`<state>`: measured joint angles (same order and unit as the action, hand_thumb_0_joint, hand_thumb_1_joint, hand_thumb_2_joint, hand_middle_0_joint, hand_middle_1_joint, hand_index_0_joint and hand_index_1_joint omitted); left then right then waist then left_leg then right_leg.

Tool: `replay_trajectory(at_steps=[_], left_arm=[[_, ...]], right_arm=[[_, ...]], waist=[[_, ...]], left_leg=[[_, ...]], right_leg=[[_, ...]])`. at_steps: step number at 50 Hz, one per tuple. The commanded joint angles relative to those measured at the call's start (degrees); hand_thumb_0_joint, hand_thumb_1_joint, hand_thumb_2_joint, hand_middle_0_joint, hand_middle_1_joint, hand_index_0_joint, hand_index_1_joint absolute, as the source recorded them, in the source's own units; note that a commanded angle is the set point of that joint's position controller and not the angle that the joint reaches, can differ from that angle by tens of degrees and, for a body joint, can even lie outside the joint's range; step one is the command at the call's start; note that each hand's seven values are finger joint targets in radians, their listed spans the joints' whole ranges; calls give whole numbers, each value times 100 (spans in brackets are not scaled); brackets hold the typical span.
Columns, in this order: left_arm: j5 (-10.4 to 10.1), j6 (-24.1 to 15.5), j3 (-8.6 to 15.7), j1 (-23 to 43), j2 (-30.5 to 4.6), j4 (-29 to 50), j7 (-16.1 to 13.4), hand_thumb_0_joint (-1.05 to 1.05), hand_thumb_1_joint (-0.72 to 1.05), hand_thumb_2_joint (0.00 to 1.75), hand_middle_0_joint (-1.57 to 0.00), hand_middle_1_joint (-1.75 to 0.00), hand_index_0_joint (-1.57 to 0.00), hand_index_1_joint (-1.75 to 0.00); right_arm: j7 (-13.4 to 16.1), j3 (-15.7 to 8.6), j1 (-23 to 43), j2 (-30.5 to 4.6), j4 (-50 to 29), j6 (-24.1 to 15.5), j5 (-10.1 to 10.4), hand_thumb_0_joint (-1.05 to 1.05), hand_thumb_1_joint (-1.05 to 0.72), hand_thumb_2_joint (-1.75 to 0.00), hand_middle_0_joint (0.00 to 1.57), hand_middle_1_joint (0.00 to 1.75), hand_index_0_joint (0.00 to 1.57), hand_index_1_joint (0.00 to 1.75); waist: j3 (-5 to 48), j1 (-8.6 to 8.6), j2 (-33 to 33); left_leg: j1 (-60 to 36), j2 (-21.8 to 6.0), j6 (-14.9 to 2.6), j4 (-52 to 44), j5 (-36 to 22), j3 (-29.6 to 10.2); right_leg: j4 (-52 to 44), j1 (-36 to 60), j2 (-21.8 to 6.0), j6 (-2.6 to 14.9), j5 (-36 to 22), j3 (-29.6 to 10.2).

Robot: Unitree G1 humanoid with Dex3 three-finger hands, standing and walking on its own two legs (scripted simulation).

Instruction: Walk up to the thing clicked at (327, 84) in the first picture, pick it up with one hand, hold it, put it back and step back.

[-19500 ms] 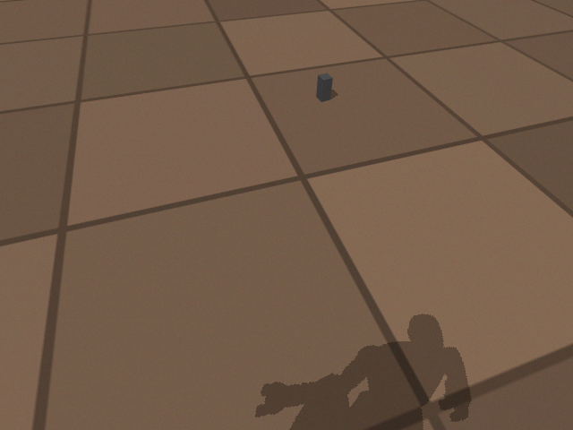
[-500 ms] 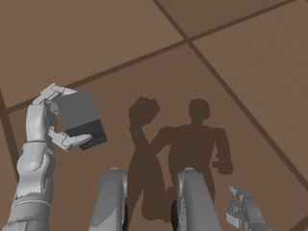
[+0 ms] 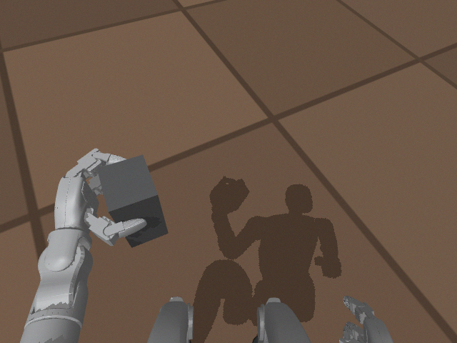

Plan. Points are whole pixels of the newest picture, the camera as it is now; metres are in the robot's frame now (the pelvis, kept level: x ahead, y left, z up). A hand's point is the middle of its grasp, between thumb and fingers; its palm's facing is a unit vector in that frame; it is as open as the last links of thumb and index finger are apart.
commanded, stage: lift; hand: left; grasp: from the side
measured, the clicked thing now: (136, 204) +0.36 +0.16 +0.01
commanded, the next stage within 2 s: hold in 0.80 s
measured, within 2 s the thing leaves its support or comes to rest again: neither
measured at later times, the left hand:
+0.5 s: hand (114, 172) +0.36 +0.17 +0.10, palm faces +0.07 -1.00 -0.03, open 11.3 cm
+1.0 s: hand (114, 156) +0.37 +0.17 +0.13, palm faces +0.06 -1.00 -0.03, open 11.3 cm
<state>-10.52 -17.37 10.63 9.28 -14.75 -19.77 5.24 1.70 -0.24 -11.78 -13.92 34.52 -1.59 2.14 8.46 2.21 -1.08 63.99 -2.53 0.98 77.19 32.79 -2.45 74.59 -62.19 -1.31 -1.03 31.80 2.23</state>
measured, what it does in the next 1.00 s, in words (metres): rises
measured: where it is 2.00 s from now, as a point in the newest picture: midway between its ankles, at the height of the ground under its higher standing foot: outside the picture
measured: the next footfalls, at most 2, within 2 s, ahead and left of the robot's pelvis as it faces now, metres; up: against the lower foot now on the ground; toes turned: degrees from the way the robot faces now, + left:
none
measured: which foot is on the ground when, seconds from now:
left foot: down 0.00-1.00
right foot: down 0.00-1.00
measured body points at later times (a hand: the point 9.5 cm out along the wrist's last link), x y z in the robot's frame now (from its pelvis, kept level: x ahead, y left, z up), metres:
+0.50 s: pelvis +0.02 +0.00 +0.06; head +0.08 +0.01 +0.50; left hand +0.35 +0.23 +0.11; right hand +0.14 -0.25 -0.05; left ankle +0.04 +0.13 -0.61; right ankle +0.04 -0.14 -0.61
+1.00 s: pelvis +0.03 +0.00 +0.08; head +0.08 +0.01 +0.52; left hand +0.36 +0.22 +0.13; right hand +0.16 -0.25 -0.03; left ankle +0.04 +0.13 -0.61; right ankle +0.04 -0.14 -0.61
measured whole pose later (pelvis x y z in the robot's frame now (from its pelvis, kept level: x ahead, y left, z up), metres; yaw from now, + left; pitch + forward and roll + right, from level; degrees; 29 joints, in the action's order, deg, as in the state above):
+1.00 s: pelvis +0.03 +0.00 +0.08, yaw +0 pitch +9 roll -1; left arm -9.4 -19.4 8.6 9.7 -12.3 -25.7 5.3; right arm 1.8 0.0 -14.1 -12.6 36.5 0.2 0.8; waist 3.7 1.8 -0.8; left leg 36.8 -2.6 0.8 53.9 26.4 -0.5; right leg 51.7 -35.6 -1.2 -1.3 25.2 1.4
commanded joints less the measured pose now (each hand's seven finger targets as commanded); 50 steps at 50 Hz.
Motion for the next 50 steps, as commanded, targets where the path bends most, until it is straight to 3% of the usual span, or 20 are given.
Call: replay_trajectory(at_steps=[1,5,7,9,10,14,15,18,19,24,25,26,27,30,32,35,42,45,48,50], left_arm=[[-99,-441,234,1257,-631,901,0,0,-12,118,-124,-143,-127,-142],[41,-538,231,1563,-836,1222,-65,0,-14,118,-124,-142,-127,-141],[30,-528,67,1383,-631,957,-27,0,-13,119,-124,-143,-127,-142],[18,-551,224,1477,-769,964,-25,0,-13,118,-124,-143,-127,-142],[30,-526,160,1262,-654,687,-15,0,-14,119,-124,-143,-127,-142],[-10,-582,191,1536,-710,1100,-43,0,-12,121,-124,-144,-127,-144],[-10,-587,312,1429,-783,1036,-75,0,-11,122,-125,-145,-127,-144],[-7,-559,98,1367,-528,701,-41,0,-14,122,-124,-144,-127,-144],[1,-621,125,1646,-648,1118,-54,0,-14,122,-124,-144,-126,-144],[54,-556,77,1283,-492,513,-32,0,-14,123,-125,-146,-127,-146],[51,-611,181,1598,-693,1016,-48,0,-14,122,-124,-145,-126,-145],[69,-585,147,1380,-601,630,-36,0,-14,122,-124,-145,-127,-145],[62,-639,189,1593,-708,1004,-44,0,-15,122,-123,-145,-126,-144],[49,-632,65,1520,-547,828,-27,0,-14,124,-125,-147,-127,-147],[-17,-617,14,1413,-396,652,-4,0,-15,124,-125,-147,-127,-147],[-7,-633,78,1637,-589,929,5,0,-16,125,-125,-147,-127,-147],[-40,-673,151,1619,-547,789,9,0,-15,126,-126,-148,-128,-149],[33,-627,-13,1512,-444,550,36,0,-15,127,-126,-149,-128,-149],[74,-689,123,1814,-712,1050,1,0,-17,115,-123,-142,-125,-142],[56,-604,-23,1410,-357,500,-18,0,-17,113,-122,-142,-125,-141]], right_arm=[[64,-279,-164,-739,-539,-245,-36,0,-89,-89,20,30,20,30],[62,-318,-165,-763,-575,-220,-70,0,-90,-89,20,30,20,30],[62,-315,-157,-754,-554,-237,-75,0,-90,-89,20,30,20,30],[69,-317,-208,-751,-524,-245,-78,0,-90,-89,20,30,20,30],[66,-290,-167,-725,-559,-237,-87,0,-90,-89,20,30,20,30],[82,-249,-241,-670,-536,-215,-96,0,-90,-90,20,30,20,30],[85,-272,-258,-686,-497,-223,-103,0,-90,-90,20,30,20,30],[88,-260,-216,-676,-492,-222,-94,0,-90,-90,20,30,20,30],[95,-273,-246,-655,-469,-219,-115,0,-90,-90,20,30,20,30],[81,-280,-208,-646,-479,-191,-119,0,-90,-90,20,30,20,30],[80,-296,-211,-655,-507,-175,-123,0,-90,-90,20,30,20,30],[79,-290,-155,-663,-510,-173,-125,0,-90,-90,20,30,20,30],[75,-289,-193,-650,-506,-173,-132,0,-90,-90,20,30,20,30],[84,-280,-159,-642,-501,-167,-123,0,-90,-90,20,30,20,30],[85,-284,-176,-667,-481,-167,-126,0,-90,-90,20,30,20,30],[92,-286,-217,-684,-480,-156,-127,0,-90,-90,20,30,20,30],[91,-281,-214,-656,-430,-113,-142,0,-90,-90,20,30,20,30],[79,-304,-202,-706,-474,-77,-142,0,-90,-90,20,30,20,30],[81,-303,-210,-668,-438,-36,-143,0,-91,-90,20,30,20,30],[75,-269,-218,-618,-438,-16,-167,0,-91,-90,20,30,20,30]], waist=[[1895,61,-42],[1830,-18,-271],[1635,34,-116],[1734,-10,-126],[1680,21,-34],[1766,-33,-45],[1785,-74,-76],[1429,21,74],[1510,0,-152],[1238,-15,11],[1396,-77,-124],[1240,-40,-47],[1361,-87,-133],[1213,-7,-149],[1291,31,-18],[1400,-21,-135],[1276,-60,-21],[1147,4,5],[1233,-88,-256],[1080,-19,80]], left_leg=[[-1795,141,-153,-1431,-1420,-50],[-2121,154,-126,-1772,-1275,-8],[-2165,157,-133,-1912,-1176,-4],[-2346,143,-127,-1987,-1321,8],[-2315,156,-134,-2036,-1361,14],[-2491,170,-134,-2174,-1604,67],[-2562,181,-136,-2191,-1699,94],[-2616,174,-149,-2342,-1671,142],[-2721,175,-138,-2357,-1722,150],[-2792,172,-131,-2629,-1661,140],[-2916,173,-121,-2652,-1734,151],[-2895,182,-120,-2717,-1654,139],[-2987,168,-110,-2747,-1698,137],[-3130,180,-106,-2848,-1624,154],[-3228,158,-104,-2874,-1788,125],[-3401,162,-100,-2915,-2020,144],[-3460,176,-103,-3019,-2165,177],[-3567,167,-92,-3075,-2377,183],[-3765,166,-79,-3103,-2568,210],[-3645,166,-101,-3119,-2482,198]], right_leg=[[-1337,1435,160,194,-1562,18],[-1619,1610,144,198,-1420,3],[-1761,1705,164,191,-1338,27],[-1830,1869,171,192,-1468,18],[-1904,2004,176,174,-1523,26],[-2065,2394,164,164,-1775,-11],[-2121,2509,153,157,-1881,-38],[-2293,2530,163,147,-1898,-49],[-2318,2554,158,151,-1940,-61],[-2504,2745,176,165,-1855,-4],[-2521,2844,169,170,-1907,-18],[-2563,2856,182,165,-1825,11],[-2557,2922,186,174,-1855,13],[-2667,2894,194,171,-1805,2],[-2678,2974,214,170,-1960,26],[-2720,3136,212,175,-2164,18],[-2855,3407,204,154,-2339,6],[-2887,3421,215,165,-2513,9],[-2919,3493,206,167,-2643,1],[-2985,3553,213,144,-2613,16]])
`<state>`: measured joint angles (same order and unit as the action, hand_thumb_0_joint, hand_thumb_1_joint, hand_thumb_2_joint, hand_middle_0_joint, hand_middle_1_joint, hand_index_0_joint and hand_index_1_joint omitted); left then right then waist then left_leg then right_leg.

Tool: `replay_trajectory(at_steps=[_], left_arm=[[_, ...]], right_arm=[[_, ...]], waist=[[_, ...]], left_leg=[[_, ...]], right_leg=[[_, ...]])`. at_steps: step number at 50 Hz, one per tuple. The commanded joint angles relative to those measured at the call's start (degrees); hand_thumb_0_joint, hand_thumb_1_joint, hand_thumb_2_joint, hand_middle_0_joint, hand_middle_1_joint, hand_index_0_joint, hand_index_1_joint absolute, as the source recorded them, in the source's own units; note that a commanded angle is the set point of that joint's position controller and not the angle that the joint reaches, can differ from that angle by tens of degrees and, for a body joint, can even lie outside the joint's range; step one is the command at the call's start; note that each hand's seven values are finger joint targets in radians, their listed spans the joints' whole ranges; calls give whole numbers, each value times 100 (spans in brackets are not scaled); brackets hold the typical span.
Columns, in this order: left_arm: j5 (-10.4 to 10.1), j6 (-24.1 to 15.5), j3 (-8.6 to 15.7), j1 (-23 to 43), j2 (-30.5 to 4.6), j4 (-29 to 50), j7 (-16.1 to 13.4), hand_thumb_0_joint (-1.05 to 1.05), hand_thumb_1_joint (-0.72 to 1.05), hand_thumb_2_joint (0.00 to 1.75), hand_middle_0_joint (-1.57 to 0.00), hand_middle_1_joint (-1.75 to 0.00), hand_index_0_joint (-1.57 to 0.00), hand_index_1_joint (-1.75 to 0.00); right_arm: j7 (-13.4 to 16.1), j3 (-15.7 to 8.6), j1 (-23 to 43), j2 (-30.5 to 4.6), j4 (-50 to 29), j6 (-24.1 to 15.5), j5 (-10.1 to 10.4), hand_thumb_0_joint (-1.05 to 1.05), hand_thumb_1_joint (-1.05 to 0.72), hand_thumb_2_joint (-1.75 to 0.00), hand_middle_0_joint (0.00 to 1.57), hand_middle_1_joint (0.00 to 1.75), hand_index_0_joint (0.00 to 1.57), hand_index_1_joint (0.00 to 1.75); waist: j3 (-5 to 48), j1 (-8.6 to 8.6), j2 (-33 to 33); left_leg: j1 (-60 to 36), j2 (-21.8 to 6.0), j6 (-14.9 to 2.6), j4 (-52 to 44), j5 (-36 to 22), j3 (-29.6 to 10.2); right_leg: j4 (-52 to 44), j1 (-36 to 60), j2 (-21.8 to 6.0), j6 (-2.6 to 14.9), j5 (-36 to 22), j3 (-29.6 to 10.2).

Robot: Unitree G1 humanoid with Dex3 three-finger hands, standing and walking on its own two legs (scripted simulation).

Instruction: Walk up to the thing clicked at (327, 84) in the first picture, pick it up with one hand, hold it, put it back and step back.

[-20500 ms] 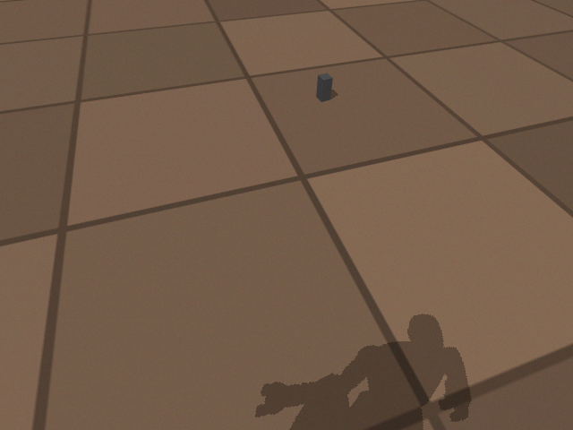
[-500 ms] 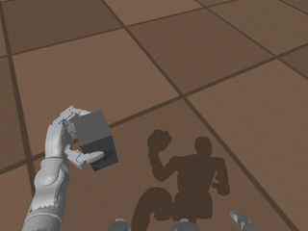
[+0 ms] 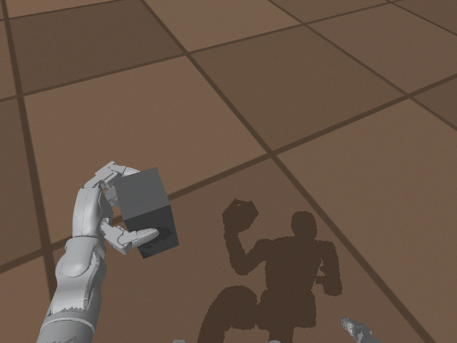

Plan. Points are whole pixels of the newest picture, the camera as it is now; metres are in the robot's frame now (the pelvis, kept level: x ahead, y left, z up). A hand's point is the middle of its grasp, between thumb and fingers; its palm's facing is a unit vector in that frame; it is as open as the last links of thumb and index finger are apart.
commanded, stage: hold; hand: left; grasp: from the side
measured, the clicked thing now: (149, 215) +0.34 +0.14 +0.02
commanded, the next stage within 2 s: none
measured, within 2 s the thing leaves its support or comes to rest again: neither
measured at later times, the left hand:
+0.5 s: hand (134, 205) +0.34 +0.16 +0.07, palm faces +0.06 -1.00 -0.03, open 11.3 cm
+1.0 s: hand (128, 208) +0.32 +0.16 +0.08, palm faces +0.07 -1.00 -0.03, open 11.3 cm
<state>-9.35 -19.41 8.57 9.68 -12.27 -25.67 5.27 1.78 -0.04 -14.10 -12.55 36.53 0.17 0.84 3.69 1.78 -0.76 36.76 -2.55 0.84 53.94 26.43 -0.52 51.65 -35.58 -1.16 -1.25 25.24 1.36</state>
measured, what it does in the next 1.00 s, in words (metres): stands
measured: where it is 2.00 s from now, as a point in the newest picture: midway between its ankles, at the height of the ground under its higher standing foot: outside the picture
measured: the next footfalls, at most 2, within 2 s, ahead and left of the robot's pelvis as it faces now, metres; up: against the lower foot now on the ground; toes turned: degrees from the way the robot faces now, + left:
none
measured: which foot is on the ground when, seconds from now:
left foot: down 0.00-1.00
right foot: down 0.00-1.00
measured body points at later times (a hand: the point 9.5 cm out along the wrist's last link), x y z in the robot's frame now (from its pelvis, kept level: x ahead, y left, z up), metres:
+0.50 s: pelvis +0.00 +0.00 +0.01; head +0.04 +0.00 +0.46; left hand +0.33 +0.21 +0.07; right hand +0.13 -0.25 -0.10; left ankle +0.00 +0.13 -0.69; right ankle +0.01 -0.14 -0.69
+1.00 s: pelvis -0.01 +0.00 +0.02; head +0.02 +0.00 +0.46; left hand +0.32 +0.22 +0.08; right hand +0.12 -0.25 -0.09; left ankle +0.00 +0.13 -0.69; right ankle +0.01 -0.14 -0.69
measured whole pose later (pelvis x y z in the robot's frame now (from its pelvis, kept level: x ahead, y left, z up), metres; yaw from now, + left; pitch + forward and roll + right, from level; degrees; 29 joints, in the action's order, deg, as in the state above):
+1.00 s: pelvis -0.01 +0.00 +0.02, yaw +0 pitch +5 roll -1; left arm -9.2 -19.9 7.9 9.0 -11.6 -26.0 4.1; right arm 1.6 0.0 -13.4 -12.7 37.4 0.4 1.0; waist 1.9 1.6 -0.8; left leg 29.6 -2.3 1.0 47.5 22.9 -0.2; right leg 45.9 -28.8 -1.3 -1.1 22.1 1.2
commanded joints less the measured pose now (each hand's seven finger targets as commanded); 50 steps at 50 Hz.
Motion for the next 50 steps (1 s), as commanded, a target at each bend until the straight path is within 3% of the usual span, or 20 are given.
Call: replay_trajectory(at_steps=[1,3,5,6,10,11,17,24,25,26,27,30,34,36,37,39,43,46,47,50], left_arm=[[-95,-408,238,1526,-660,1305,-52,0,-16,114,-122,-141,-124,-140],[-92,-387,199,1390,-582,1094,-70,0,-21,113,-121,-142,-124,-141],[-42,-388,282,1546,-757,1274,-94,0,-20,113,-121,-140,-123,-140],[-25,-425,126,1661,-686,1509,-108,0,-19,112,-120,-140,-123,-139],[-44,-427,165,1519,-611,1237,-113,0,-19,116,-123,-143,-126,-143],[-28,-446,299,1621,-820,1513,-141,0,-17,116,-123,-143,-125,-143],[-51,-379,152,1408,-564,1095,-129,0,-20,117,-124,-145,-126,-145],[-8,-385,195,1602,-700,1421,-144,0,-17,116,-122,-143,-124,-143],[-24,-347,185,1467,-582,1018,-142,0,-16,118,-123,-144,-125,-144],[-29,-407,269,1685,-741,1429,-153,0,-16,116,-121,-143,-124,-143],[-22,-373,135,1412,-541,1030,-133,0,-18,116,-122,-143,-124,-143],[-16,-392,217,1553,-707,1290,-118,0,-19,116,-122,-144,-125,-144],[-33,-424,185,1449,-598,1092,-88,0,-21,117,-122,-144,-125,-144],[-53,-513,182,1807,-691,1571,-94,0,-19,116,-121,-142,-123,-142],[-32,-463,232,1485,-659,1095,-105,0,-18,118,-122,-144,-125,-144],[-52,-514,241,1712,-681,1269,-120,0,-20,118,-123,-145,-125,-145],[-43,-532,124,1611,-644,1368,-115,0,-20,118,-123,-145,-125,-145],[-28,-480,329,1612,-856,1318,-123,0,-20,118,-122,-144,-124,-145],[-25,-454,173,1541,-708,1292,-114,0,-22,117,-122,-145,-124,-145],[-86,-388,129,1442,-496,937,-94,0,-20,119,-123,-145,-125,-145]], right_arm=[[57,-299,-1,-773,-658,-200,-15,0,-91,-90,20,30,20,30],[53,-321,74,-798,-683,-184,-16,0,-91,-90,20,30,20,30],[49,-340,78,-824,-676,-165,-14,0,-91,-90,20,30,20,30],[44,-339,68,-822,-676,-160,-19,0,-91,-90,20,30,20,30],[22,-331,100,-809,-710,-167,-22,0,-92,-90,20,30,20,30],[37,-342,106,-824,-709,-153,-9,0,-91,-90,20,30,20,30],[31,-324,131,-805,-705,-151,-13,0,-91,-90,20,30,20,30],[35,-293,212,-754,-723,-137,-7,0,-90,-90,20,30,20,30],[30,-296,261,-782,-755,-148,10,0,-91,-90,20,30,20,30],[28,-290,292,-757,-737,-153,-3,0,-90,-90,20,30,20,30],[28,-288,270,-759,-729,-150,-10,0,-91,-90,20,30,20,30],[33,-311,283,-798,-741,-175,5,0,-91,-90,20,30,20,30],[21,-319,286,-801,-685,-197,-4,0,-91,-90,20,30,20,30],[19,-312,287,-784,-697,-209,-14,0,-91,-90,20,30,20,30],[17,-309,273,-789,-673,-208,-9,0,-91,-90,20,30,20,30],[12,-300,300,-784,-684,-226,-11,0,-91,-90,20,30,20,30],[29,-288,337,-782,-676,-246,-1,0,-91,-90,20,30,20,30],[51,-315,324,-818,-650,-246,10,0,-91,-90,20,30,20,30],[61,-297,343,-791,-655,-242,7,0,-91,-90,20,30,20,30],[33,-291,296,-788,-616,-263,14,0,-91,-90,20,30,20,30]], waist=[[1579,7,35],[1576,-4,35],[1588,-28,-82],[1519,20,-100],[1633,1,-74],[1683,-71,-105],[1518,14,101],[1393,-39,56],[1194,7,118],[1169,-53,-28],[1193,25,70],[1319,-31,45],[1258,3,101],[1425,-5,-104],[1326,-5,56],[1349,-3,2],[1291,-19,0],[1324,-63,37],[1277,-29,102],[1018,21,202]], left_leg=[[-907,172,-92,-818,-1813,19],[-963,159,-85,-859,-1822,18],[-1054,167,-70,-902,-1876,20],[-1082,163,-61,-957,-1804,-2],[-1158,157,-61,-941,-2020,-5],[-1221,165,-64,-973,-2019,14],[-1152,176,-96,-1042,-1826,58],[-1200,205,-97,-1171,-1719,101],[-1154,200,-97,-1220,-1540,92],[-1109,206,-87,-1241,-1420,101],[-1152,206,-96,-1238,-1444,91],[-1259,211,-107,-1249,-1566,107],[-1260,191,-98,-1270,-1554,79],[-1354,204,-81,-1265,-1602,71],[-1278,200,-94,-1278,-1562,59],[-1286,207,-93,-1289,-1440,77],[-1348,205,-82,-1350,-1376,75],[-1304,213,-93,-1351,-1422,93],[-1338,213,-102,-1368,-1429,93],[-1223,185,-100,-1405,-1324,70]], right_leg=[[-713,942,188,160,-1982,85],[-741,916,194,168,-1929,95],[-764,945,200,171,-1948,105],[-752,925,205,184,-1880,115],[-760,1063,197,177,-2031,109],[-794,1095,202,173,-2046,96],[-949,1175,182,137,-1986,68],[-1095,1311,160,126,-1919,60],[-1121,1182,171,130,-1734,72],[-1135,1134,162,139,-1615,64],[-1146,1188,165,129,-1636,69],[-1167,1269,149,125,-1779,45],[-1137,1198,172,142,-1725,69],[-1125,1270,158,148,-1765,67],[-1140,1250,170,142,-1719,83],[-1163,1242,154,140,-1616,56],[-1216,1252,154,142,-1539,65],[-1276,1368,134,131,-1602,45],[-1291,1324,143,127,-1613,49],[-1280,1222,165,137,-1496,85]])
